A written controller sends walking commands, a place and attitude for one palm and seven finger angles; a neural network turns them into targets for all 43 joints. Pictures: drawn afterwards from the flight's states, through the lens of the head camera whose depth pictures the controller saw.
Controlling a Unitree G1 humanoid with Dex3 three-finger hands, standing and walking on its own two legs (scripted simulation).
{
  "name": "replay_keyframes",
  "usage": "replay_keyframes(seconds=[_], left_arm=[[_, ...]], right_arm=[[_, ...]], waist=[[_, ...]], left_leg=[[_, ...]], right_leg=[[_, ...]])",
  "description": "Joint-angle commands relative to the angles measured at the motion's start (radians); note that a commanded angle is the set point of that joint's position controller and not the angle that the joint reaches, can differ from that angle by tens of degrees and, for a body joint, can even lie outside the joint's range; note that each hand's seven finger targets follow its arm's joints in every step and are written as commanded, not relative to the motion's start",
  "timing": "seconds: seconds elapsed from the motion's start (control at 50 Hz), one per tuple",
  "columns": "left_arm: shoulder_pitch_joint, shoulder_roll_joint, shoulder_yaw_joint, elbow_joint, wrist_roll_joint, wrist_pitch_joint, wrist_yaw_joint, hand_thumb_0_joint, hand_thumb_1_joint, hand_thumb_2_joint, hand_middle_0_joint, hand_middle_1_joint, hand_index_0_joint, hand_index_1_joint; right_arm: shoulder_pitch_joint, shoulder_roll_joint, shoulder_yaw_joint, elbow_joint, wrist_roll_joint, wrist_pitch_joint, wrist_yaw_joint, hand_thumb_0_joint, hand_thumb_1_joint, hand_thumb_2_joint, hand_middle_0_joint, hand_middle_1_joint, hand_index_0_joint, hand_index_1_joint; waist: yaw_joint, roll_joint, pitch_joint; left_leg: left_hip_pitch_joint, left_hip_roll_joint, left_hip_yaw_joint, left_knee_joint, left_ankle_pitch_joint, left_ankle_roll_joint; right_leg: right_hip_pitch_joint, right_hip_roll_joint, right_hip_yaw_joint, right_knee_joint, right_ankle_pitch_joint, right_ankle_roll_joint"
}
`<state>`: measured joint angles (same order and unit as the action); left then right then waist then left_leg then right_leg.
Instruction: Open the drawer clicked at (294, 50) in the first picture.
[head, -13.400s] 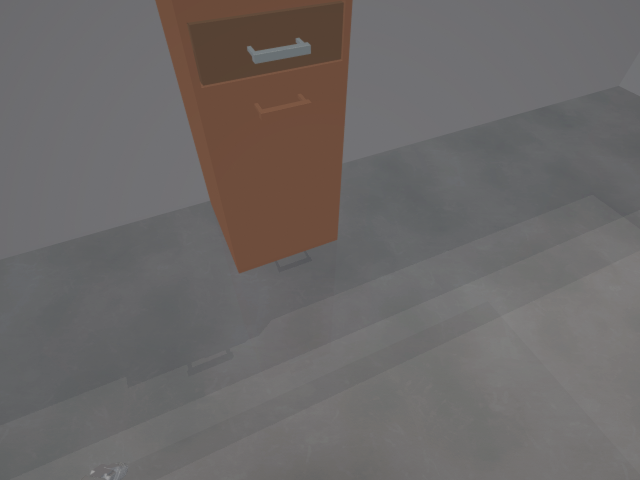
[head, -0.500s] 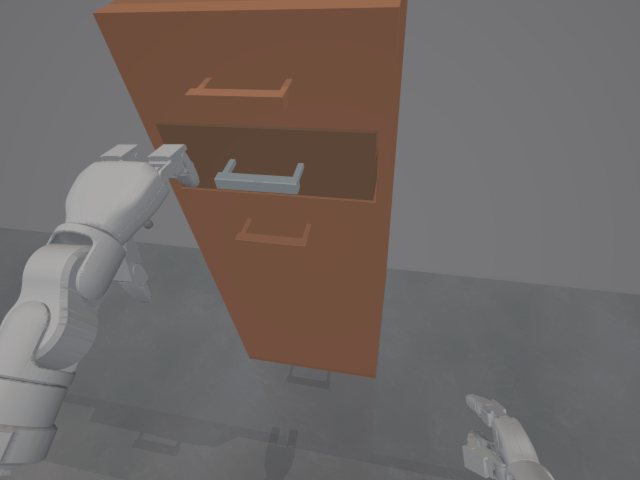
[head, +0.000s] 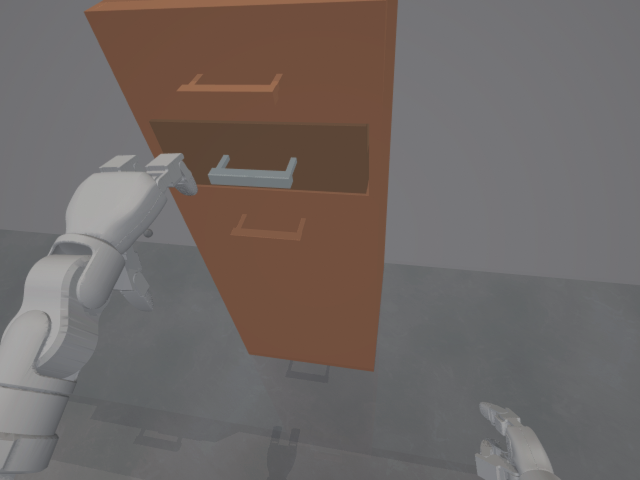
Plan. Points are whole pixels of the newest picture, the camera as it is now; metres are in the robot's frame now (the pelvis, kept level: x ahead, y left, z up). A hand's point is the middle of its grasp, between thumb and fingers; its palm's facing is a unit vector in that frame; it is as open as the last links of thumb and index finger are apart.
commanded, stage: move the hooked fingers above the handle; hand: left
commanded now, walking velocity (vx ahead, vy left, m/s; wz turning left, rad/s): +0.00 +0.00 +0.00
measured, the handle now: (254, 170) +0.58 +0.21 +0.07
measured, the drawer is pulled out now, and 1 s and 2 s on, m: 0.00 0.00 0.00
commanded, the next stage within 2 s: none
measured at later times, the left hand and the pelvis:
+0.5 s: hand (198, 203) +0.40 +0.22 +0.15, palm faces +0.02 -0.04 -1.00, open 13.9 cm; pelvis +0.02 +0.00 +0.00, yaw +0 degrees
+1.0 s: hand (218, 187) +0.45 +0.21 +0.13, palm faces -0.01 -0.03 -1.00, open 13.9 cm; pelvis +0.04 +0.00 +0.00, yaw +0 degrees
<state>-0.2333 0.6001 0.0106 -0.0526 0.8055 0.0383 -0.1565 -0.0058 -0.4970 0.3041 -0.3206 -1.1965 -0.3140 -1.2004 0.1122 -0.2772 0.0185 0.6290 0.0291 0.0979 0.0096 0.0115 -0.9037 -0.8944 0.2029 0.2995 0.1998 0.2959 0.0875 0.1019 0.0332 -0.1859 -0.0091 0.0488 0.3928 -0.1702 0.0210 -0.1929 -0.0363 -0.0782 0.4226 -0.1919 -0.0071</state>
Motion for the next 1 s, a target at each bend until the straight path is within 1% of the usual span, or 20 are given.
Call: replay_keyframes(seconds=[0.0, 0.08, 0.14, 0.18, 0.2, 0.28, 0.32, 0.38, 0.42, 0.46, 0.52, 0.58, 0.62, 0.66, 0.74, 0.78, 0.84, 0.86, 0.92, 0.98], left_arm=[[-0.391, 0.220, 0.107, -0.116, 0.013, -0.025, 0.010, 0.000, -0.500, 0.300, -0.300, -1.200, -0.300, -1.200], [-0.481, 0.262, 0.147, -0.068, 0.016, -0.069, 0.030, 0.000, -0.500, 0.300, -0.300, -1.200, -0.300, -1.200], [-0.537, 0.223, 0.103, -0.011, 0.021, -0.086, 0.049, 0.000, -0.500, 0.300, -0.300, -1.200, -0.300, -1.200], [-0.566, 0.254, 0.126, 0.060, 0.032, -0.083, 0.059, 0.000, -0.500, 0.300, -0.300, -1.200, -0.300, -1.200], [-0.587, 0.223, 0.090, 0.072, 0.039, -0.083, 0.059, 0.000, -0.500, 0.300, -0.300, -1.200, -0.300, -1.200], [-0.593, 0.238, 0.098, 0.134, 0.048, -0.073, 0.057, 0.000, -0.500, 0.300, -0.300, -1.200, -0.300, -1.200], [-0.599, 0.212, 0.070, 0.139, 0.049, -0.080, 0.048, 0.000, -0.500, 0.300, -0.300, -1.200, -0.300, -1.200], [-0.592, 0.254, 0.116, 0.097, 0.048, -0.096, 0.050, 0.000, -0.500, 0.300, -0.300, -1.200, -0.300, -1.200], [-0.582, 0.213, 0.087, 0.108, 0.040, -0.099, 0.053, 0.000, -0.500, 0.300, -0.300, -1.200, -0.300, -1.200], [-0.574, 0.232, 0.109, 0.141, 0.044, -0.098, 0.064, 0.000, -0.500, 0.300, -0.300, -1.200, -0.300, -1.200], [-0.586, 0.240, 0.121, 0.112, 0.049, -0.101, 0.087, 0.000, -0.500, 0.300, -0.300, -1.200, -0.300, -1.200], [-0.609, 0.246, 0.129, 0.127, 0.059, -0.091, 0.104, 0.000, -0.500, 0.300, -0.300, -1.200, -0.300, -1.200], [-0.616, 0.193, 0.076, 0.125, 0.064, -0.079, 0.108, 0.000, -0.500, 0.300, -0.300, -1.200, -0.300, -1.200], [-0.637, 0.209, 0.080, 0.127, 0.072, -0.070, 0.112, 0.000, -0.500, 0.300, -0.300, -1.200, -0.300, -1.200], [-0.684, 0.197, 0.049, 0.234, 0.083, -0.047, 0.100, 0.000, -0.500, 0.300, -0.300, -1.200, -0.300, -1.200], [-0.737, 0.213, 0.049, 0.239, 0.091, -0.056, 0.093, 0.000, -0.500, 0.300, -0.300, -1.200, -0.300, -1.200], [-0.801, 0.170, 0.000, 0.218, 0.098, -0.080, 0.092, 0.000, -0.500, 0.300, -0.300, -1.200, -0.300, -1.200], [-0.799, 0.172, 0.005, 0.224, 0.093, -0.086, 0.093, 0.000, -0.500, 0.300, -0.300, -1.200, -0.300, -1.200], [-0.812, 0.175, 0.013, 0.356, 0.091, -0.088, 0.097, 0.000, -0.500, 0.300, -0.300, -1.200, -0.300, -1.200], [-0.894, 0.203, 0.023, 0.415, 0.111, -0.097, 0.110, 0.000, -0.500, 0.300, -0.300, -1.200, -0.300, -1.200]], right_arm=[[-0.147, -0.104, -0.027, -0.157, 0.003, -0.052, -0.015, 0.000, -0.900, -0.900, 0.200, 0.300, 0.200, 0.300], [-0.134, -0.099, -0.028, -0.145, 0.005, -0.054, -0.026, 0.000, -0.900, -0.900, 0.200, 0.300, 0.200, 0.300], [-0.109, -0.096, -0.031, -0.136, 0.002, -0.052, -0.030, 0.000, -0.900, -0.900, 0.200, 0.300, 0.200, 0.300], [-0.102, -0.103, -0.032, -0.127, 0.006, -0.049, -0.032, 0.000, -0.900, -0.900, 0.200, 0.300, 0.200, 0.300], [-0.100, -0.100, -0.032, -0.127, 0.005, -0.046, -0.032, 0.000, -0.900, -0.900, 0.200, 0.300, 0.200, 0.300], [-0.079, -0.109, -0.040, -0.131, 0.009, -0.035, -0.032, 0.000, -0.900, -0.900, 0.200, 0.300, 0.200, 0.300], [-0.069, -0.111, -0.043, -0.135, 0.009, -0.026, -0.030, 0.000, -0.900, -0.900, 0.200, 0.300, 0.200, 0.300], [-0.060, -0.115, -0.052, -0.152, 0.007, -0.020, -0.025, 0.000, -0.900, -0.900, 0.200, 0.300, 0.200, 0.300], [-0.051, -0.112, -0.054, -0.152, 0.008, -0.015, -0.024, 0.000, -0.900, -0.900, 0.200, 0.300, 0.200, 0.300], [-0.037, -0.120, -0.058, -0.143, 0.010, -0.006, -0.025, 0.000, -0.900, -0.900, 0.200, 0.300, 0.200, 0.300], [-0.031, -0.117, -0.063, -0.150, 0.008, -0.008, -0.020, 0.000, -0.900, -0.900, 0.200, 0.300, 0.200, 0.300], [-0.021, -0.121, -0.069, -0.142, 0.010, -0.003, -0.017, 0.000, -0.900, -0.900, 0.200, 0.300, 0.200, 0.300], [-0.018, -0.114, -0.070, -0.143, 0.011, -0.002, -0.014, 0.000, -0.900, -0.900, 0.200, 0.300, 0.200, 0.300], [-0.010, -0.117, -0.072, -0.139, 0.010, 0.001, -0.015, 0.000, -0.900, -0.900, 0.200, 0.300, 0.200, 0.300], [0.001, -0.121, -0.066, -0.126, 0.017, 0.012, -0.025, 0.000, -0.900, -0.900, 0.200, 0.300, 0.200, 0.300], [0.004, -0.124, -0.066, -0.129, 0.017, 0.014, -0.032, 0.000, -0.900, -0.900, 0.200, 0.300, 0.200, 0.300], [0.019, -0.110, -0.069, -0.131, 0.012, 0.011, -0.035, 0.000, -0.900, -0.900, 0.200, 0.300, 0.200, 0.300], [0.024, -0.108, -0.072, -0.134, 0.012, 0.012, -0.036, 0.000, -0.900, -0.900, 0.200, 0.300, 0.200, 0.300], [0.046, -0.114, -0.066, -0.117, 0.015, 0.019, -0.040, 0.000, -0.900, -0.900, 0.200, 0.300, 0.200, 0.300], [0.063, -0.120, -0.068, -0.107, 0.014, 0.023, -0.045, 0.000, -0.900, -0.900, 0.200, 0.300, 0.200, 0.300]], waist=[[-0.022, -0.106, -0.214], [-0.022, -0.075, -0.239], [-0.025, -0.044, -0.263], [-0.030, -0.064, -0.265], [-0.032, -0.063, -0.267], [-0.030, -0.077, -0.307], [-0.032, -0.076, -0.307], [-0.018, -0.081, -0.371], [-0.023, -0.088, -0.347], [-0.022, -0.104, -0.329], [-0.012, -0.082, -0.382], [-0.019, -0.088, -0.390], [-0.027, -0.084, -0.396], [-0.030, -0.079, -0.414], [-0.052, -0.106, -0.358], [-0.060, -0.101, -0.384], [-0.068, -0.051, -0.422], [-0.066, -0.056, -0.433], [-0.075, -0.101, -0.364], [-0.083, -0.104, -0.390]], left_leg=[[0.026, -0.013, -0.024, -0.060, 0.031, 0.006], [0.037, -0.016, -0.029, -0.049, 0.041, 0.006], [0.043, -0.019, -0.028, -0.048, 0.059, 0.004], [0.026, -0.018, -0.025, -0.041, 0.058, 0.002], [0.020, -0.019, -0.023, -0.041, 0.067, 0.003], [0.015, -0.018, -0.020, -0.029, 0.110, 0.006], [0.007, -0.019, -0.019, -0.028, 0.131, 0.009], [0.022, -0.022, -0.018, -0.013, 0.195, 0.012], [0.015, -0.019, -0.015, -0.012, 0.199, 0.014], [0.003, -0.017, -0.014, -0.012, 0.200, 0.014], [0.019, -0.020, -0.015, 0.004, 0.254, 0.016], [0.019, -0.016, -0.013, 0.012, 0.283, 0.014], [0.033, -0.015, -0.013, 0.021, 0.295, 0.016], [0.045, -0.014, -0.013, 0.027, 0.301, 0.016], [0.013, -0.015, -0.011, 0.027, 0.245, 0.017], [0.021, -0.017, -0.013, 0.033, 0.248, 0.018], [0.063, -0.016, -0.022, 0.055, 0.299, 0.019], [0.071, -0.015, -0.022, 0.061, 0.301, 0.020], [0.018, -0.014, -0.023, 0.058, 0.260, 0.019], [0.001, -0.014, -0.020, 0.069, 0.266, 0.017]], right_leg=[[0.069, 0.027, 0.052, -0.089, -0.033, -0.013], [0.066, 0.032, 0.055, -0.091, -0.024, -0.015], [0.061, 0.027, 0.048, -0.083, -0.006, -0.019], [0.067, 0.029, 0.054, -0.085, -0.004, -0.020], [0.065, 0.023, 0.052, -0.079, 0.007, -0.021], [0.092, 0.024, 0.057, -0.063, 0.076, -0.022], [0.093, 0.022, 0.054, -0.052, 0.105, -0.024], [0.131, 0.026, 0.057, -0.030, 0.174, -0.026], [0.110, 0.025, 0.055, -0.028, 0.183, -0.025], [0.094, 0.030, 0.053, -0.025, 0.180, -0.024], [0.114, 0.032, 0.057, -0.007, 0.224, -0.028], [0.106, 0.037, 0.053, 0.001, 0.240, -0.029], [0.084, 0.037, 0.052, 0.009, 0.250, -0.027], [0.078, 0.039, 0.054, 0.012, 0.254, -0.028], [0.043, 0.041, 0.051, 0.003, 0.216, -0.027], [0.047, 0.042, 0.052, 0.006, 0.210, -0.029], [0.018, 0.045, 0.051, 0.025, 0.241, -0.033], [0.016, 0.046, 0.052, 0.026, 0.241, -0.032], [-0.015, 0.048, 0.044, 0.024, 0.215, -0.032], [-0.011, 0.047, 0.045, 0.034, 0.218, -0.034]])
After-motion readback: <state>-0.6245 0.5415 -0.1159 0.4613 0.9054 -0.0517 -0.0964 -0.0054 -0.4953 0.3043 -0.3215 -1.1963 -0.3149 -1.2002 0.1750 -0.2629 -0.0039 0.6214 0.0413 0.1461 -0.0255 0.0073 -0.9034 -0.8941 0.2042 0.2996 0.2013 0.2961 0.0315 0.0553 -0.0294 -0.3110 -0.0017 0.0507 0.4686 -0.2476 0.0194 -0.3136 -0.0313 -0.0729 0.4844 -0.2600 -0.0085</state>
